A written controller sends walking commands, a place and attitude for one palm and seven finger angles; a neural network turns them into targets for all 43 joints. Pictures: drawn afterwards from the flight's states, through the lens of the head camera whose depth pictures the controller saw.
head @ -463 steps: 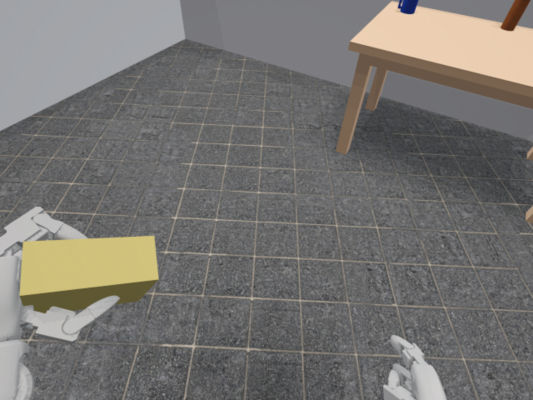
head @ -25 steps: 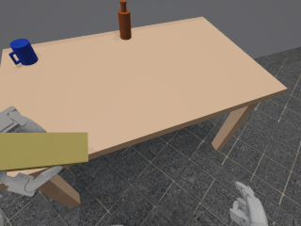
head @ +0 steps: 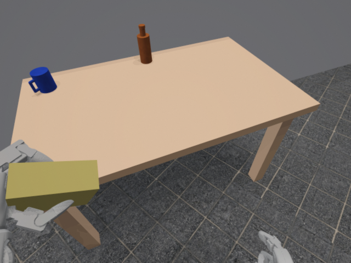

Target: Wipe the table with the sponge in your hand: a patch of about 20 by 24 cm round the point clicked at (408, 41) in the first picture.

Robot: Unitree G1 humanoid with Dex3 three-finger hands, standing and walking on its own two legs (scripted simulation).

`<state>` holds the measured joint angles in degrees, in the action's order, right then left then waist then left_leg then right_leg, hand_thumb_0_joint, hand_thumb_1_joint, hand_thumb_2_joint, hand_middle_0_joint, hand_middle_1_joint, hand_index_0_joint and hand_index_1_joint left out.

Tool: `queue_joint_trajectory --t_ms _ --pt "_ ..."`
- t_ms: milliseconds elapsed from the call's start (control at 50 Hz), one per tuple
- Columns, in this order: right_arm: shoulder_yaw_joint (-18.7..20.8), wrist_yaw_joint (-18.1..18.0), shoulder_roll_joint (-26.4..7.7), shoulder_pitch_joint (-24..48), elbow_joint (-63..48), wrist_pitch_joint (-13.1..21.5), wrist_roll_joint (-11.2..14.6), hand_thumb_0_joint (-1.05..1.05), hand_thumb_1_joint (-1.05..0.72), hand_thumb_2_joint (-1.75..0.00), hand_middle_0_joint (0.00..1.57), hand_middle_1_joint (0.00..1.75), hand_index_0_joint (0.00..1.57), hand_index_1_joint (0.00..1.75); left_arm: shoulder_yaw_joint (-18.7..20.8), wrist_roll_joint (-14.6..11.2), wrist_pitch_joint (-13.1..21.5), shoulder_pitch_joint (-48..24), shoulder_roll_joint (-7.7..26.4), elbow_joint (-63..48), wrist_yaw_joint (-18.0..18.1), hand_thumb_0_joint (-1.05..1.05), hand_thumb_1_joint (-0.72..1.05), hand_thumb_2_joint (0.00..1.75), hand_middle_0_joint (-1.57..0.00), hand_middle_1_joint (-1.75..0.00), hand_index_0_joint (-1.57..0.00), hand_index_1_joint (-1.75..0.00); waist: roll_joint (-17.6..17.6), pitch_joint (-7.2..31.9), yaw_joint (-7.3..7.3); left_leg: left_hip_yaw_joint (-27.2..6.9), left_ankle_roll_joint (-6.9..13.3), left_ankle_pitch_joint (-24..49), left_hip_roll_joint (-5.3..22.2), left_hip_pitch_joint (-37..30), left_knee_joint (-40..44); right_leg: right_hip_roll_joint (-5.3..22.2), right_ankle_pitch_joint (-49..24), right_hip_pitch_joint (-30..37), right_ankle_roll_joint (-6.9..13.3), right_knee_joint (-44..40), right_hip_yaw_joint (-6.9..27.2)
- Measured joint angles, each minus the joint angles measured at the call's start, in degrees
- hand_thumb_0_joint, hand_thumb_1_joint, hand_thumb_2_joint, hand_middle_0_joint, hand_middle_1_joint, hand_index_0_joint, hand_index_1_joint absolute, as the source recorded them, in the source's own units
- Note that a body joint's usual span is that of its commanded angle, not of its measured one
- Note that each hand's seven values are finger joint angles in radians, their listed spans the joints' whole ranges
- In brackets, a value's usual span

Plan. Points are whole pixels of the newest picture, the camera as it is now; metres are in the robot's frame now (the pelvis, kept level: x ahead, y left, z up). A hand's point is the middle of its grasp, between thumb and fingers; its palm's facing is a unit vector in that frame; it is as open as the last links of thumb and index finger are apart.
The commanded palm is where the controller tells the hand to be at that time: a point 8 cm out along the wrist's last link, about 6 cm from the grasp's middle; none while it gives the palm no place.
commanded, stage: come to a stop and stand still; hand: left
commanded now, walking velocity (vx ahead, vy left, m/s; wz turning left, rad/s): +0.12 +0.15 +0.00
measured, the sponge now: (67, 186) +0.22 +0.20 +0.15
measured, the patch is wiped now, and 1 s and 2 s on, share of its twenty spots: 0.00 0.00 0.00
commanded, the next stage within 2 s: look again from close up in 0.62 s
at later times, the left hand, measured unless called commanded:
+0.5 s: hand (10, 209) +0.16 +0.27 +0.16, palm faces +0.44 -0.81 -0.39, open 9.5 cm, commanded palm +0.12 +0.30 +0.17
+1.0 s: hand (27, 201) +0.19 +0.27 +0.13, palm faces +0.24 -0.87 -0.44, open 9.5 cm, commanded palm +0.14 +0.33 +0.17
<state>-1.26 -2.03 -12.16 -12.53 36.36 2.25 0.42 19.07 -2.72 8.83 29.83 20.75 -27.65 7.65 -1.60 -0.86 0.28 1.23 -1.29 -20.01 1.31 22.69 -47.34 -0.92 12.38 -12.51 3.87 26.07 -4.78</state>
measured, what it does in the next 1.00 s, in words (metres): steps on the spot: left foot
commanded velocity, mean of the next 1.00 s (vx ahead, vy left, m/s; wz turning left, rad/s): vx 0.01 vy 0.01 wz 0.00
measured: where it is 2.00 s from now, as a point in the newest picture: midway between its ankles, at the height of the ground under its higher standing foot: outside the picture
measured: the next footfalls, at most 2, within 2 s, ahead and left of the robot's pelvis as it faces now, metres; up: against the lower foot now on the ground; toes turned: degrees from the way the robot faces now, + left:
left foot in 0.22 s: +0.00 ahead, +0.13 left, +0.00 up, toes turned +5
right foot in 1.92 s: +0.16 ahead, -0.01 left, +0.00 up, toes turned -5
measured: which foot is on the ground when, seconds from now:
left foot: up 0.00-0.20, down 0.22-1.00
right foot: down 0.00-1.00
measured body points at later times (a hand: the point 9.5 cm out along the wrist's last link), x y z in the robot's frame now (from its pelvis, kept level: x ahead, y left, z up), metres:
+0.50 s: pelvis -0.03 +0.02 +0.00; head -0.04 +0.01 +0.45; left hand +0.14 +0.31 +0.18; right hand +0.15 -0.18 -0.09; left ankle -0.04 +0.13 -0.74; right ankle +0.02 -0.07 -0.74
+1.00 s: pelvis -0.03 +0.05 +0.00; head +0.00 +0.05 +0.45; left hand +0.17 +0.32 +0.15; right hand +0.12 -0.19 -0.09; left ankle -0.04 +0.13 -0.74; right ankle +0.02 -0.07 -0.74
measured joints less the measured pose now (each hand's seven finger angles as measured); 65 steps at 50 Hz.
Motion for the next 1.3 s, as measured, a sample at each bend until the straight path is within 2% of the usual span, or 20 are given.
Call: queue_joint_trajectory --t_ms 80,160,220,280,360,420,520,660,720,760,800,820,840,880,940,1000,1060,1140,1220,1300 --pt "1.48 -1.22 -2.43 -1.72 1.23 0.17 0.11 0.01 -0.91 -0.89 0.20 0.30 0.20 0.30 -0.94 0.71 0.89 -2.09 -0.59 3.68 0.37 -0.01 -0.44 0.99 -0.80 -1.35 -0.81 -1.34 0.74 1.23 -0.70 1.02 0.52 -0.18 -0.32 -2.01 1.43 0.87 -1.37 -0.32 -0.02 -1.82 -1.35" --pt "2.66 -1.71 -3.70 -1.84 0.92 0.65 -0.21 0.01 -0.91 -0.89 0.19 0.30 0.20 0.30 -1.53 1.32 1.37 -2.48 -0.98 3.29 0.83 -0.01 -0.44 0.99 -0.80 -1.35 -0.81 -1.34 1.60 0.52 -0.54 1.37 1.52 -1.14 -0.20 -6.89 10.94 1.11 -2.25 -1.54 -0.23 -1.95 -1.83" --pt "3.16 -1.86 -3.98 -1.53 -0.37 1.14 -0.50 0.01 -0.91 -0.89 0.19 0.30 0.20 0.30 -1.68 1.46 1.72 -1.53 -0.62 0.54 1.17 -0.01 -0.44 0.99 -0.80 -1.35 -0.81 -1.34 1.40 -0.50 -0.70 0.82 2.19 3.43 0.15 -11.69 20.52 0.65 -1.88 -2.72 -0.84 -0.09 -2.39" --pt "2.80 -2.01 -2.07 -0.68 -0.96 1.35 -0.46 0.01 -0.91 -0.89 0.19 0.30 0.20 0.30 -1.07 1.68 2.47 -1.49 1.01 -0.80 1.35 -0.01 -0.44 0.99 -0.80 -1.35 -0.81 -1.34 3.58 -1.82 0.15 1.81 1.71 5.35 -0.84 -12.36 20.43 1.69 -0.66 -3.16 -2.06 2.27 -1.17" --pt "1.10 -1.82 0.47 -0.48 -2.06 2.43 -0.50 0.01 -0.91 -0.89 0.19 0.30 0.20 0.30 0.19 1.97 3.12 -1.23 2.35 -0.54 1.20 -0.01 -0.44 0.99 -0.80 -1.35 -0.81 -1.34 3.50 -1.19 0.41 1.94 1.69 4.31 -0.92 -11.99 19.12 1.61 -1.23 -3.11 -2.82 2.47 -0.62" --pt "-0.17 -1.40 1.57 0.33 -1.68 2.93 -0.40 0.01 -0.91 -0.89 0.19 0.30 0.20 0.30 0.21 1.91 3.42 -2.56 1.39 0.73 1.08 -0.01 -0.44 0.99 -0.80 -1.35 -0.81 -1.34 1.95 -1.10 0.91 1.64 1.64 3.76 -0.46 -11.59 17.83 1.11 -1.82 -2.62 -1.66 1.92 -0.93" --pt "-1.53 -0.66 2.27 1.21 -0.90 2.70 -0.65 0.01 -0.90 -0.89 0.20 0.30 0.21 0.30 -1.10 1.58 2.92 -3.89 -1.47 3.49 0.64 -0.01 -0.44 0.99 -0.80 -1.35 -0.81 -1.34 0.23 -0.04 1.65 1.89 1.84 3.86 -0.11 -10.62 17.48 0.70 -2.65 -2.92 -1.76 0.62 -0.70" --pt "-1.71 -1.08 1.80 0.86 -0.71 2.11 -0.98 0.01 -0.90 -0.89 0.20 0.30 0.21 0.30 -2.18 1.90 1.32 -4.70 -1.93 4.30 0.34 -0.01 -0.44 0.99 -0.80 -1.35 -0.81 -1.34 1.31 -0.72 1.48 2.26 2.40 5.33 -0.64 -10.85 19.82 1.04 -4.34 -2.71 -2.38 -1.81 -0.30" --pt "-1.29 -1.36 1.39 0.42 -1.03 2.27 -0.87 0.01 -0.90 -0.89 0.20 0.30 0.21 0.30 -1.65 1.92 1.36 -4.44 -1.02 2.95 0.55 -0.01 -0.44 0.99 -0.80 -1.35 -0.81 -1.34 1.93 -1.41 1.03 2.23 2.53 5.66 -0.92 -11.13 20.44 1.29 -4.46 -2.53 -2.56 -2.09 -0.32" --pt "0.08 -1.28 1.33 -1.14 -1.50 4.60 -1.37 0.01 -0.90 -0.89 0.20 0.30 0.21 0.30 1.13 5.86 2.27 -12.51 4.94 4.33 -2.41 -0.01 -0.44 0.99 -0.80 -1.35 -0.81 -1.34 2.41 -2.86 3.07 1.49 2.48 4.96 -0.44 -9.02 17.81 0.99 -4.25 -3.61 -2.43 -1.08 -1.09" --pt "0.00 -0.25 1.25 -0.30 -0.10 5.54 -1.35 0.01 -0.90 -0.89 0.20 0.30 0.20 0.30 5.99 5.31 5.09 -22.01 10.24 9.14 -3.21 -0.01 -0.44 0.99 -0.80 -1.35 -0.81 -1.34 3.59 -4.43 3.73 1.14 2.23 4.58 -0.35 -7.48 16.13 1.01 -3.97 -4.98 -1.81 0.30 -1.47" --pt "-0.09 0.36 1.08 0.13 0.03 5.67 -1.06 0.01 -0.90 -0.89 0.20 0.30 0.20 0.30 8.13 4.17 5.84 -24.53 11.05 11.12 -2.84 -0.01 -0.44 0.99 -0.80 -1.35 -0.81 -1.34 3.87 -4.84 3.59 1.54 2.23 4.66 -0.29 -7.38 16.13 0.93 -4.13 -5.28 -1.78 0.37 -1.07" --pt "-0.01 1.02 0.81 0.38 -0.14 5.85 -0.72 0.01 -0.90 -0.89 0.20 0.30 0.21 0.30 9.80 2.89 5.99 -25.02 10.73 12.01 -2.29 -0.01 -0.44 0.99 -0.80 -1.35 -0.81 -1.34 3.83 -4.95 3.08 2.11 2.37 4.71 -0.29 -7.60 16.46 0.89 -4.41 -5.33 -1.98 0.12 -0.51" --pt "0.69 2.40 -0.02 -0.07 -1.23 6.29 0.03 0.01 -0.90 -0.89 0.20 0.30 0.21 0.30 10.49 1.00 5.58 -21.18 7.44 11.08 -1.63 -0.01 -0.44 0.99 -0.80 -1.35 -0.81 -1.34 2.87 -4.31 1.63 3.42 2.95 4.78 -0.59 -8.54 17.67 1.05 -4.82 -5.06 -2.66 -0.58 0.81" --pt "1.62 3.26 -1.33 -1.61 -2.94 6.70 0.82 0.01 -0.90 -0.89 0.20 0.30 0.21 0.30 4.47 0.98 4.54 -10.43 0.84 6.19 -2.55 -0.01 -0.44 0.99 -0.80 -1.35 -0.81 -1.34 1.03 -3.11 -0.24 4.81 4.03 4.34 -1.50 -9.98 18.80 1.81 -4.20 -4.66 -3.85 -0.27 2.29" --pt "1.47 2.60 -0.86 -2.28 -2.83 6.29 0.97 0.01 -0.91 -0.89 0.20 0.30 0.20 0.30 -2.04 2.14 4.06 -1.88 -1.49 3.59 -4.35 -0.01 -0.44 0.99 -0.80 -1.35 -0.81 -1.34 1.12 -2.85 -1.02 5.35 4.55 3.64 -2.10 -11.30 19.17 2.33 -2.96 -4.06 -4.50 0.65 2.93" --pt "0.46 1.30 0.91 -2.93 -2.55 5.85 0.45 0.01 -0.91 -0.89 0.20 0.30 0.20 0.30 -2.73 2.63 3.56 0.05 0.47 3.27 -5.12 -0.01 -0.44 0.99 -0.80 -1.35 -0.81 -1.34 3.12 -3.19 -0.30 4.91 4.44 3.24 -2.24 -12.03 19.19 2.51 -2.05 -3.40 -4.45 1.19 2.53" --pt "-0.69 0.59 1.97 -2.76 -2.77 6.42 -0.12 0.01 -0.91 -0.89 0.20 0.30 0.20 0.30 1.57 2.38 3.33 -5.80 3.31 3.81 -3.58 -0.01 -0.44 1.00 -0.80 -1.34 -0.81 -1.34 4.63 -4.07 1.88 3.81 4.20 2.70 -1.96 -12.13 18.41 2.35 -1.55 -2.51 -4.17 1.10 1.42" --pt "-0.98 1.29 1.47 -0.53 -2.70 7.45 -0.62 0.01 -0.90 -0.89 0.20 0.30 0.20 0.30 4.25 1.74 4.17 -11.38 1.71 2.63 -1.78 -0.01 -0.44 1.00 -0.80 -1.35 -0.81 -1.34 3.94 -3.56 2.79 3.45 4.29 1.95 -1.65 -12.24 17.74 2.05 -1.67 -1.59 -4.29 0.15 1.03" --pt "-0.48 1.90 1.13 1.05 -3.45 7.01 -0.76 0.01 -0.90 -0.89 0.20 0.30 0.21 0.30 2.22 1.54 5.13 -10.64 -1.00 1.79 -1.77 -0.01 -0.44 1.00 -0.80 -1.35 -0.81 -1.34 2.86 -0.76 2.15 3.88 4.86 0.51 -1.81 -12.38 16.92 2.21 -0.39 -1.75 -4.69 1.21 1.51"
